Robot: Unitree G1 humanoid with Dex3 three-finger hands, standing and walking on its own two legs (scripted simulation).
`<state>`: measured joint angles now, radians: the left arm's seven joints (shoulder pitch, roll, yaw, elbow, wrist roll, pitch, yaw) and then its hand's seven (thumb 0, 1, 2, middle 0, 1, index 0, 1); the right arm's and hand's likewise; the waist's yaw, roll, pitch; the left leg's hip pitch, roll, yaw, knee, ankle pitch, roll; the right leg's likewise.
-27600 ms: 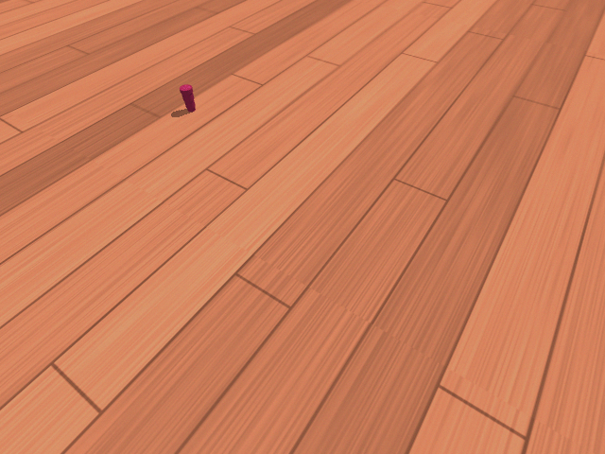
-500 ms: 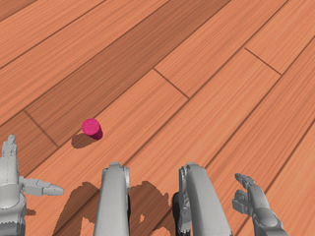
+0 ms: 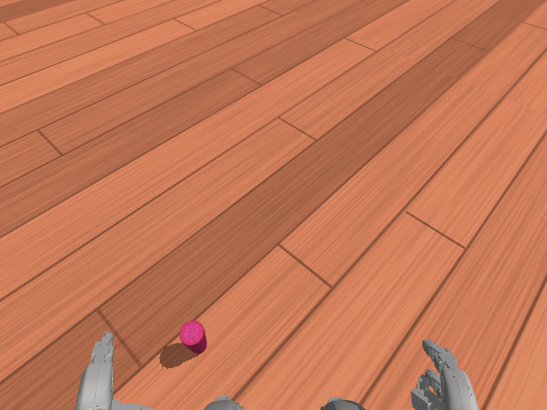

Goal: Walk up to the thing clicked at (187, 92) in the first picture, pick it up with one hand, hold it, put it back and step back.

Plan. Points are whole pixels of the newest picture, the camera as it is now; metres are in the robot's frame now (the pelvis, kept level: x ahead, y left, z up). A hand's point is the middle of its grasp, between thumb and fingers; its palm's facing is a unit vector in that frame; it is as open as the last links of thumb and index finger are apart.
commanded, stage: home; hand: left
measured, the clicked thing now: (195, 339) +0.42 +0.24 -0.63
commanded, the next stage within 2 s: stand in 1.78 s
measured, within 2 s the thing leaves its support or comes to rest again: neither
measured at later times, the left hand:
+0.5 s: hand (148, 403) +0.17 +0.18 -0.03, palm faces +0.12 -0.95 -0.30, open 17.5 cm
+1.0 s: hand out of the picture +0.15 +0.17 -0.03, palm faces +0.11 -0.95 -0.30, open 17.6 cm
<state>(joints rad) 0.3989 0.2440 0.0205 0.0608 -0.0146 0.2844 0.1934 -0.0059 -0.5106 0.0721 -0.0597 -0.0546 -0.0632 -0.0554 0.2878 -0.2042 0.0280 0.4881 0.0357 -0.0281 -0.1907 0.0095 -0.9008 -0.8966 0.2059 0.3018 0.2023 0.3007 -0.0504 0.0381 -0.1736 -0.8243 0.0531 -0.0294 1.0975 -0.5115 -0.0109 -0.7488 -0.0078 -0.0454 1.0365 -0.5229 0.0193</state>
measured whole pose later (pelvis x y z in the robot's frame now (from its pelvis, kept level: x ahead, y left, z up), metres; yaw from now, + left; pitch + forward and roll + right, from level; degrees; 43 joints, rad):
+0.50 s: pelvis +0.00 -0.01 +0.02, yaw +1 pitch +8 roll -2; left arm 0.48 0.21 -0.01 -0.02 0.00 0.28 0.15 -0.01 -0.55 0.05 -0.05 -0.05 -0.06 -0.05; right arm 0.27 -0.21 0.03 0.49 0.00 -0.10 -0.19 0.01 -0.90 -0.90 0.21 0.30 0.20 0.30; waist -0.02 0.03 -0.11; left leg -0.65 0.05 -0.03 0.97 -0.46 -0.02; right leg -0.57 -0.01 -0.05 0.92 -0.48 0.01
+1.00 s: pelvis -0.01 -0.01 +0.02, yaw +1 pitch +7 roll -2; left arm 0.46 0.20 -0.01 0.02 0.00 0.25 0.14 -0.01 -0.58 0.03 -0.05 -0.04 -0.05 -0.04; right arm 0.28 -0.21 0.03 0.51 0.01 -0.12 -0.18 0.01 -0.90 -0.90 0.21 0.30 0.20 0.30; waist -0.02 0.03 -0.09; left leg -0.63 0.05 -0.03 0.94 -0.43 -0.02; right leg -0.57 -0.01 -0.05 0.90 -0.46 0.01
